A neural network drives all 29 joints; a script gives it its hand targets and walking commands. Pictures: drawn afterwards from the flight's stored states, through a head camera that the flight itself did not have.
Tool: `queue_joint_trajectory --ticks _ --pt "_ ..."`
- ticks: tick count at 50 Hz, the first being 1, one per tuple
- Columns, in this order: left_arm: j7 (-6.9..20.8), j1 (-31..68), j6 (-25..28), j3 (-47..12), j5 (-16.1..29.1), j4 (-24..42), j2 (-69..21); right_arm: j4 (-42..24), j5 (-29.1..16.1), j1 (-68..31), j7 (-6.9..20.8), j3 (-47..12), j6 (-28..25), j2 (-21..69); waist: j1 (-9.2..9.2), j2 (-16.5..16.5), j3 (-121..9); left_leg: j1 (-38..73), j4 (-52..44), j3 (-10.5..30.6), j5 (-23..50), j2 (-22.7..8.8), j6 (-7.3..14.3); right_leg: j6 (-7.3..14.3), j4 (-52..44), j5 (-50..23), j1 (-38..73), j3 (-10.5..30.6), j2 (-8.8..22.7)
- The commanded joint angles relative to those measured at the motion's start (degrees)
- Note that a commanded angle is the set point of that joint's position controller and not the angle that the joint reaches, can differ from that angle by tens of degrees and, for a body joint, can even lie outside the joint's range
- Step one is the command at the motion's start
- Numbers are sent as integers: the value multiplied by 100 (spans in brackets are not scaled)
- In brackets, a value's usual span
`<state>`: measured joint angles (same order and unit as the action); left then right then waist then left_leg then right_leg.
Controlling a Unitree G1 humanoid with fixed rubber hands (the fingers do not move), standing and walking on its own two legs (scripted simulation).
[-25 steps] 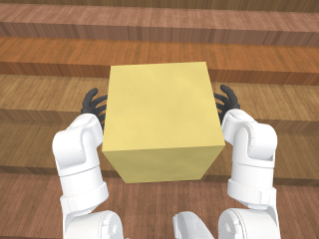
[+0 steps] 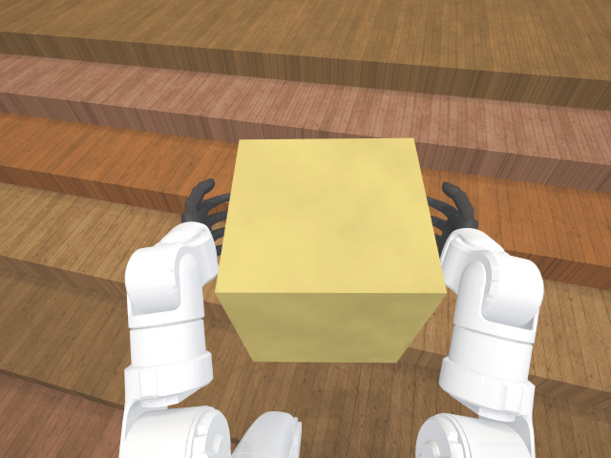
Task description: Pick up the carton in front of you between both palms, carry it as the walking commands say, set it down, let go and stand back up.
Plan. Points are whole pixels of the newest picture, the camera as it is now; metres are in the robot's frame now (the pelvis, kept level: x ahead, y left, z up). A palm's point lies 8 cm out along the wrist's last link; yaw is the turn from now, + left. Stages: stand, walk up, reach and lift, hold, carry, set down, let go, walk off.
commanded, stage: carry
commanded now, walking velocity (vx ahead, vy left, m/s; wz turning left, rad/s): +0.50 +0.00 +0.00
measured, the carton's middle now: (325, 261) +0.36 +0.03 +0.06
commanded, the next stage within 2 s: none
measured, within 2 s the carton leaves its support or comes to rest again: neither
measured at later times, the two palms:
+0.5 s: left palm (248, 50) +0.67 +0.17 +0.20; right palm (442, 58) +0.64 -0.13 +0.20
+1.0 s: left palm out of the picture +0.94 +0.16 +0.32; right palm out of the picture +0.97 -0.14 +0.32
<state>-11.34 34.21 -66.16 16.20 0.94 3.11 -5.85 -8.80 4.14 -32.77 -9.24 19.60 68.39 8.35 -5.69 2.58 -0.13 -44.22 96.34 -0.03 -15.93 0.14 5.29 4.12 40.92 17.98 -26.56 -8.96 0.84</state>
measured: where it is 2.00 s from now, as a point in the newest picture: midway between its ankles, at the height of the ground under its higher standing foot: (350, 130)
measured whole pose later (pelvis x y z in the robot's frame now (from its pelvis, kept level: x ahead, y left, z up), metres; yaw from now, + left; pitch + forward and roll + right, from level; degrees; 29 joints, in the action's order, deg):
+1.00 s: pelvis +0.61 -0.02 +0.19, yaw -1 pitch +4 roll -2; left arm -11.7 36.6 -67.3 15.1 -0.7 -1.7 -5.8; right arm -4.2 2.4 -34.5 -9.6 21.3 69.6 6.1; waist -7.2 3.0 -3.1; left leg -31.5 91.3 4.9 -15.2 0.7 3.4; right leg 5.2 50.7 21.0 -34.3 -10.3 -0.1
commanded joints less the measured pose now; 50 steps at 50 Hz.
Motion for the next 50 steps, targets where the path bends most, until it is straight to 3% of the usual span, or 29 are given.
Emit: queue_joint_trajectory --ticks 1,6,9,11,12,14,16,17,18,19,20,21,22,23,26,29,32,34,37,40,42,43,44,45,46,47,48,49,50 --pt "560 4033 120 -3880 1665 990 -4683 -240 -1031 -3577 -33 -3767 -250 3947 205 -513 -2552 -1511 -146 -75 -228 -292 78 934 -1828 -642 3078 2552 1545" --pt "376 3229 -183 -3317 1134 701 -3692 -181 -1158 -3312 -98 -3741 30 3441 77 -714 -1892 -4001 1577 -251 -1153 -509 128 1094 -2378 -880 4092 2404 1832" --pt "327 3232 -358 -3025 983 534 -3394 -7 -1243 -3550 -154 -3620 186 3317 340 -740 -1240 -3509 76 -569 -887 -664 -3 764 -3006 -210 3130 1638 1362" --pt "296 3266 -413 -2902 939 459 -3346 114 -1265 -3678 -213 -3569 239 3369 447 -1005 -1189 -1869 -1535 -1049 -277 -664 -27 845 -3704 -1112 2153 741 1037" --pt "278 3321 -435 -2808 896 380 -3316 205 -1315 -3841 -226 -3583 256 3490 425 -1297 -1279 -1219 -2049 -1255 -178 -566 57 843 -3776 -2115 2085 464 973" --pt "255 3234 -473 -2693 794 250 -3312 404 -1399 -3855 -222 -3560 257 3638 720 -1527 -1796 437 -3218 -1651 527 -83 298 633 -3023 -6187 2105 -130 877" --pt "236 3235 -461 -2583 606 142 -3400 571 -1496 -3741 -176 -3609 230 3862 1335 -1777 -2690 1987 -4116 -1716 612 423 254 320 -1103 -8502 2679 -150 1045" --pt "230 3352 -433 -2529 506 170 -3459 499 -1543 -3900 -131 -3681 174 3986 1604 -1163 -3088 3244 -5529 -1549 1134 599 130 65 708 -8017 2512 -206 682" --pt "227 3365 -383 -2501 366 172 -3541 473 -1649 -4085 -64 -3758 113 4228 1467 -356 -3526 4893 -6344 -92 1723 -93 326 -161 2278 -4392 1184 437 358" --pt "233 2981 -329 -2406 174 87 -3680 508 -1849 -4055 -11 -3856 22 4304 1052 1641 -4052 5764 -7142 3663 3289 -2099 1433 -547 5272 -167 -818 798 -780" --pt "229 3063 -297 -2429 177 120 -3629 424 -2016 -4090 69 -3996 -57 4627 1068 839 -4521 5630 -6627 3589 4326 -1902 1551 -237 6280 -341 -731 1992 -532" --pt "267 3182 -242 -2515 291 263 -4018 28 -2138 -4434 126 -4158 -171 4686 1043 617 -4366 5431 -6511 3294 2979 -1871 1626 -94 6649 -320 -1325 1829 -408" --pt "294 3423 -183 -2610 313 444 -4165 -174 -2256 -4631 188 -4278 -245 4949 952 136 -3729 4834 -6726 3066 1314 -1826 1354 2 6537 -338 -1811 1607 -96" --pt "317 3593 -123 -2763 339 557 -4263 -370 -2249 -4779 230 -4360 -315 5036 906 180 -3370 4544 -6987 2918 226 -1744 1160 78 6441 -121 -2153 1580 70" --pt "372 3623 46 -3244 520 808 -4352 -476 -2192 -4459 296 -4421 -421 4921 822 -149 -2766 3925 -7428 2174 -890 -1679 1011 176 5792 240 -2417 1255 274" --pt "378 3311 51 -3496 664 834 -4231 -371 -1937 -3868 247 -4297 -379 4401 1008 94 -2599 4744 -7517 1774 411 -1767 1212 204 6681 288 -3786 801 282" --pt "310 3247 -70 -3554 828 850 -3945 -229 -1620 -3406 139 -3966 -235 3795 1130 125 -2242 5482 -7697 1706 299 -1900 1169 210 7597 840 -5416 876 454" --pt "224 3290 -169 -3457 828 778 -3719 -154 -1509 -3314 97 -3742 -104 3484 941 43 -1840 4952 -8012 1175 -364 -1505 804 147 6669 687 -5278 614 557" --pt "101 3410 -312 -3328 803 616 -3572 -16 -1425 -3270 54 -3436 37 3160 793 413 -1522 3973 -8882 441 -157 -1172 737 42 4780 235 -3914 217 623" --pt "46 3502 -433 -3228 810 311 -3687 257 -1310 -3236 26 -3142 147 3065 539 1093 -1719 3662 -8888 -708 2924 -1025 648 279 3105 -238 -2020 -321 428" --pt "47 3499 -470 -3109 819 -23 -3821 475 -1208 -3246 11 -3025 207 3066 229 1230 -2146 4178 -7809 -975 7210 -1113 434 411 2056 -408 -963 -752 -137" --pt "63 3597 -463 -3083 834 -154 -3871 536 -1142 -3372 -2 -2957 210 3115 -5 942 -2643 4610 -6369 -1003 8552 -967 187 379 1377 -414 -215 -895 -520" --pt "115 3711 -432 -3155 943 -158 -4113 544 -1074 -3385 -13 -2919 174 3195 -304 597 -3252 4386 -4813 -1030 8170 -819 -76 297 170 -1020 1014 -675 -576" --pt "209 3653 -382 -3205 1095 -182 -4371 517 -945 -3521 -23 -2915 121 3285 -447 503 -3188 2914 -3467 -543 4714 -647 -223 351 -1077 -1440 2353 761 -36" --pt "251 3963 -277 -3311 1246 -73 -4403 487 -836 -3264 -7 -2839 82 3522 -40 -2116 -3748 316 -620 -165 -302 573 -614 1517 -1101 -5294 4255 4358 2114" --pt "303 3837 -201 -3387 1373 -54 -4651 508 -739 -3392 -26 -2865 48 3521 -152 -1574 -4192 160 619 1071 -284 525 -328 1770 -975 -5681 4240 4534 1869" --pt "351 4145 -89 -3533 1514 346 -4783 336 -790 -3501 -6 -2987 -1 3831 -119 -1178 -3932 -436 1113 953 -177 407 -172 1688 -843 -3824 4051 4222 1697" --pt "413 4547 -11 -3678 1645 632 -5043 187 -813 -3752 10 -3062 -54 3982 86 -706 -3408 -849 1009 730 -107 133 -62 1271 -1024 -2332 3631 3853 1638" --pt "474 4777 53 -3859 1766 831 -5234 79 -856 -3903 13 -3150 -105 4058 169 -713 -2993 -1126 817 727 -39 -30 54 1003 -1218 -1387 3360 3525 1568"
